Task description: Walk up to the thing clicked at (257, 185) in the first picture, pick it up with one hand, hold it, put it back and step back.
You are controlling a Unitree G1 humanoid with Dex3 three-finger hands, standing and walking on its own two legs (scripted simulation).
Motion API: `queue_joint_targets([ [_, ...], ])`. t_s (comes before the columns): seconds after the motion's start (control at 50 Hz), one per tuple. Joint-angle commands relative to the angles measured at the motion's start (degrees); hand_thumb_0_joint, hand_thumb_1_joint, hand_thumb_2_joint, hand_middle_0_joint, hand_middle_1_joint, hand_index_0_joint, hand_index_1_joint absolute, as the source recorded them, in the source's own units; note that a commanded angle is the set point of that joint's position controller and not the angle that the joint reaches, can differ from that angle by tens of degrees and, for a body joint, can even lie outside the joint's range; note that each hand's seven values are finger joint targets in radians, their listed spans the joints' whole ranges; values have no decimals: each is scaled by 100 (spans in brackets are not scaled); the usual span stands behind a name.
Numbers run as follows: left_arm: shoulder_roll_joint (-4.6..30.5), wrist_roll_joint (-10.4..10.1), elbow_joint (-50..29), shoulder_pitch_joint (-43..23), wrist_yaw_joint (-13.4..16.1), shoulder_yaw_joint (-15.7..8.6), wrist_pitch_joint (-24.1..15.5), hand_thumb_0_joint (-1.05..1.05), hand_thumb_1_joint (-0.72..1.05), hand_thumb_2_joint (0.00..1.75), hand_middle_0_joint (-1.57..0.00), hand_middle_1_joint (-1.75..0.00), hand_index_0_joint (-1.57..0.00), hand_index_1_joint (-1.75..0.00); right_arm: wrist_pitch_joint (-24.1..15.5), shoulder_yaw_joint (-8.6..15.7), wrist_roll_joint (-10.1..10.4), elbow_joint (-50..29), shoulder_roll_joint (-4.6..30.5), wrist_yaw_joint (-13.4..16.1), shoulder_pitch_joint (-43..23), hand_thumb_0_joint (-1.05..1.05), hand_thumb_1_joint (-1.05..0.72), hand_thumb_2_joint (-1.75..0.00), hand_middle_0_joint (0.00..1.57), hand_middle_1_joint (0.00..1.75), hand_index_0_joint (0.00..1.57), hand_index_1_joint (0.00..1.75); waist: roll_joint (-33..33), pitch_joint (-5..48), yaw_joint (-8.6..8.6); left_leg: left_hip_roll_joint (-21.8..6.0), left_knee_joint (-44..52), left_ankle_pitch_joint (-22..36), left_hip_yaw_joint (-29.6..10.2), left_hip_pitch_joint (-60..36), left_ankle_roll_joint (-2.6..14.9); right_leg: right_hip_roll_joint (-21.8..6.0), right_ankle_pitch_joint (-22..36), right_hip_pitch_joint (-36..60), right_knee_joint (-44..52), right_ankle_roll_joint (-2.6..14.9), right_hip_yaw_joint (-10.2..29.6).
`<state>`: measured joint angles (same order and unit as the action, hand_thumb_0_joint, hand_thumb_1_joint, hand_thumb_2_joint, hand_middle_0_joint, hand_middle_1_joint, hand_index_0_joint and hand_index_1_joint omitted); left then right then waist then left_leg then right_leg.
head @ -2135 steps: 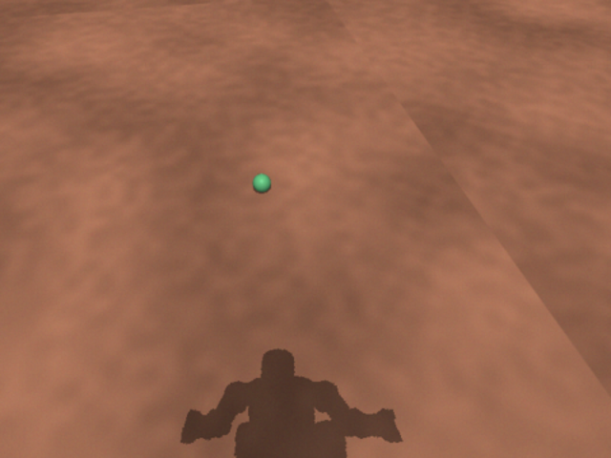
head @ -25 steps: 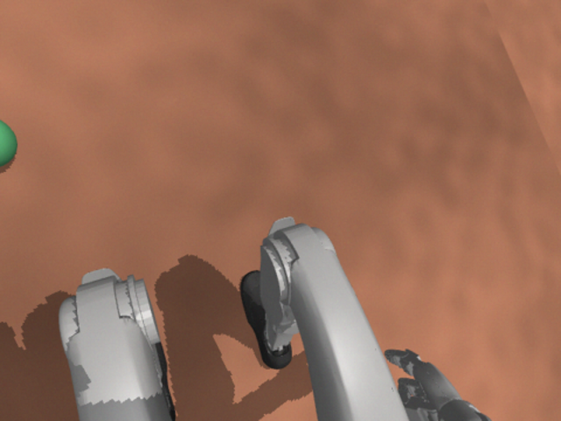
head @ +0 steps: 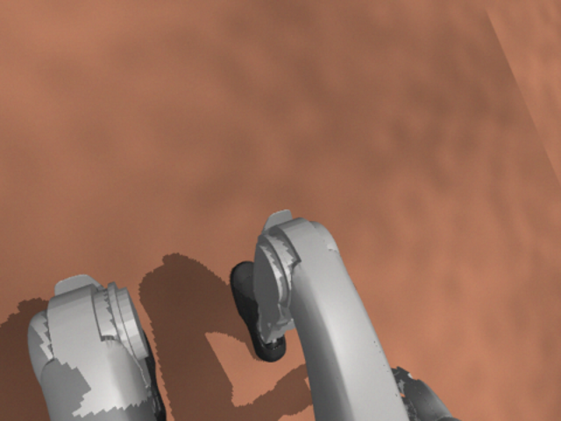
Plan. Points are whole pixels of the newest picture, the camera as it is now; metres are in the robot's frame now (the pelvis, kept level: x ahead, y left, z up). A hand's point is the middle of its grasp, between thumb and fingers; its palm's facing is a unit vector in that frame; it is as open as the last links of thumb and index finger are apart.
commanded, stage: home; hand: left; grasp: from above
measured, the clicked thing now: out of the picture +0.55 +0.33 -0.29
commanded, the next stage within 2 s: none
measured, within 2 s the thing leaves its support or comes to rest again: neither
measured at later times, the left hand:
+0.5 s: hand out of the picture +0.39 +0.29 +0.02, palm faces -0.21 -0.71 -0.67, open 7.7 cm
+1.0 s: hand out of the picture +0.28 +0.22 +0.22, palm faces +0.21 -0.95 -0.24, open 7.4 cm
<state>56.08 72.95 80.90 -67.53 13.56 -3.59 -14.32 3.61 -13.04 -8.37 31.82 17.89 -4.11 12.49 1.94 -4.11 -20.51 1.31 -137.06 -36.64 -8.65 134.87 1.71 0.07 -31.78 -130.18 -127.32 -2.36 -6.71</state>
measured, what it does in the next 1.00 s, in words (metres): rises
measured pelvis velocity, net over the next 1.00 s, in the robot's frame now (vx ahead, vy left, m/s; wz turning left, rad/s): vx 0.06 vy -0.01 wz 0.17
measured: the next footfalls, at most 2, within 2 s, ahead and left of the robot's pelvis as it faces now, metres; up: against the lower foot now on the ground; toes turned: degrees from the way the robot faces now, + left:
none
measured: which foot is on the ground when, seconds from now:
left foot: down 0.00-1.00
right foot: down 0.00-1.00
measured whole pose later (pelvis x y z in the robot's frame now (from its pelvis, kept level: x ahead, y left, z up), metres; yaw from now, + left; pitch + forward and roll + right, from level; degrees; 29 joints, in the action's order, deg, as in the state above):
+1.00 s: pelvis +0.06 -0.01 +0.31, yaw +9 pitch +20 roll -4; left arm 14.8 -2.3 14.9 4.5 5.2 -4.3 20.3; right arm -6.4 -3.5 2.0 32.8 11.7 7.1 11.2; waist -1.4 10.1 -4.5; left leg -0.8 -76.9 -32.5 -4.3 64.7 -0.3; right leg 0.4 -29.0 -63.4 -72.2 -0.4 -3.5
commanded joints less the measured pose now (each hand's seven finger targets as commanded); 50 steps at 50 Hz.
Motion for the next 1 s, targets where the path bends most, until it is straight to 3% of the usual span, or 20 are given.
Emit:
queue_joint_targets([
  [0.0,1418,-535,-1727,-1673,444,-572,423,0,13,97,-25,-60,-23,-62,-173,840,84,-134,1672,-83,1261,0,-89,-90,20,30,20,30,-3536,5594,281,-68,1916,1197,319,-4191,-167,93,908,2282,926,501,-365],
  [0.06,1198,-1131,-2238,-1441,284,-705,775,0,23,98,-24,-58,-23,-59,-178,1078,234,-16,1615,-139,1354,0,-89,-90,20,30,20,30,-3376,5845,451,-53,2071,1146,405,-4131,-117,100,914,2489,1128,510,-260],
  [0.12,700,-1804,-3004,-813,-80,-651,1066,0,37,99,-24,-54,-23,-55,-148,1253,396,108,1434,-190,1339,0,-89,-90,20,30,20,30,-3274,6286,710,-76,2354,1280,469,-4446,-85,104,991,2944,1365,477,-133],
  [0.16,439,-2271,-3330,-172,-320,-687,1277,0,42,96,-23,-50,-22,-51,-99,1378,519,129,1385,-178,1300,0,-89,-90,20,30,20,30,-2839,6132,888,-37,2542,1184,504,-4356,-21,123,927,3067,1585,482,-62],
  [0.18,215,-2493,-3566,125,-447,-652,1374,0,48,97,-23,-49,-22,-50,-70,1415,564,110,1320,-165,1255,0,-89,-90,20,30,20,30,-2656,6083,904,-39,2656,1168,495,-4346,1,119,947,3185,1714,471,-20],
  [0.22,-342,-2953,-3709,768,-721,-487,1563,0,53,93,-22,-44,-21,-45,-46,1490,651,156,1228,-109,1105,0,-89,-90,20,30,20,30,-2153,5420,882,-36,2887,884,443,-4080,38,108,767,3037,1936,479,31],
  [0.3,-921,-3721,-4533,1560,-1120,-396,1766,0,71,101,-23,-45,-23,-46,-51,1590,764,20,1048,-29,902,0,-89,-90,20,30,20,30,-1586,5146,967,-48,3286,989,391,-4343,53,81,812,3554,2461,466,107],
  [0.32,-827,-3886,-4803,1707,-1155,-531,1807,0,79,106,-24,-47,-23,-47,-54,1629,788,-85,1030,-14,845,0,-89,-90,20,30,20,30,-1514,5228,1038,-74,3453,938,382,-4472,53,95,765,3767,2563,451,124],
  [0.36,-1558,-4301,-5026,2003,-1257,-158,1866,0,89,105,-24,-43,-23,-44,-132,1630,835,-119,889,38,709,0,-90,-90,20,30,20,30,-1403,4962,990,-79,3737,804,348,-4645,41,75,693,3879,2816,442,133],
  [0.38,-1456,-4459,-5107,2133,-1245,-309,1902,0,88,104,-23,-42,-23,-43,-181,1654,853,-141,908,74,673,0,-90,-90,20,30,20,30,-1345,4893,1078,-96,3894,685,322,-4790,28,67,597,3981,2926,439,139],
  [0.46,-1889,-5025,-5547,2678,-1223,-190,2016,0,92,95,-21,-33,-21,-33,-370,1697,918,-249,787,188,388,0,-90,-90,20,30,20,30,-1376,4710,1186,-117,4357,681,373,-5437,-15,42,576,4317,3407,430,239],
  [0.5,-1975,-5349,-5787,3093,-1112,-330,2095,0,92,95,-21,-33,-21,-33,-462,1698,951,-312,747,266,290,0,-90,-90,20,30,20,30,-1169,4640,1281,-98,4633,584,399,-5603,-5,28,501,4710,3737,413,274],
  [0.58,-2202,-5908,-6243,3548,-978,-393,2291,0,90,91,-20,-30,-20,-30,-632,1676,1016,-381,697,452,-9,0,-90,-90,20,30,20,30,-1213,4510,1379,-119,5244,456,289,-6267,-50,2,393,5147,4190,401,350],
  [0.64,-2492,-6337,-6442,4265,-908,-374,2464,0,90,90,-20,-30,-20,-30,-754,1620,1045,-498,623,587,-177,0,-90,-90,20,30,20,30,-1055,4230,1404,-137,5681,304,257,-6618,-49,18,277,5542,4603,385,392],
  [0.68,-2552,-6608,-6835,4521,-863,-436,2571,0,90,90,-20,-30,-20,-30,-826,1584,1054,-562,579,678,-256,0,-90,-90,20,30,20,30,-1044,4321,1472,-130,5947,421,255,-6977,-47,20,370,5931,4883,383,428],
  [0.78,-3012,-7124,-7171,5402,-767,-368,2898,0,90,90,-20,-30,-20,-30,-1008,1443,1079,-578,394,907,-266,0,-90,-90,20,30,20,30,-825,3908,1450,-127,6510,788,326,-7577,-35,39,697,6857,5656,351,500],
  [0.84,-3084,-7331,-7440,5876,-746,-505,3034,0,90,90,-20,-30,-20,-30,-1124,1387,1087,-600,342,1056,-248,0,-90,-90,20,30,20,30,-802,3763,1562,-147,6881,1044,339,-8028,-53,46,874,7358,6044,358,506],
  [0.88,-3354,-7423,-7518,6234,-777,-323,3116,0,90,90,-20,-30,-20,-30,-1203,1325,1066,-601,272,1144,-220,0,-90,-90,20,30,20,30,-778,3404,1520,-157,7152,1115,328,-8214,-60,57,956,7580,6311,346,488],
  [0.94,-3402,-7536,-7771,6802,-799,-421,3229,0,90,90,-20,-30,-20,-30,-1298,1288,1056,-640,240,1255,-109,0,-90,-90,20,30,20,30,-734,3214,1601,-156,7510,1434,370,-8615,-72,74,1188,8110,6721,348,474],
  [0.98,-3542,-7574,-7995,7162,-832,-318,3285,0,90,90,-20,-30,-20,-30,-1351,1284,1029,-683,212,1299,-81,0,-90,-90,20,30,20,30,-850,2946,1626,-168,7788,1574,348,-8869,-107,83,1283,8301,6918,340,446],
])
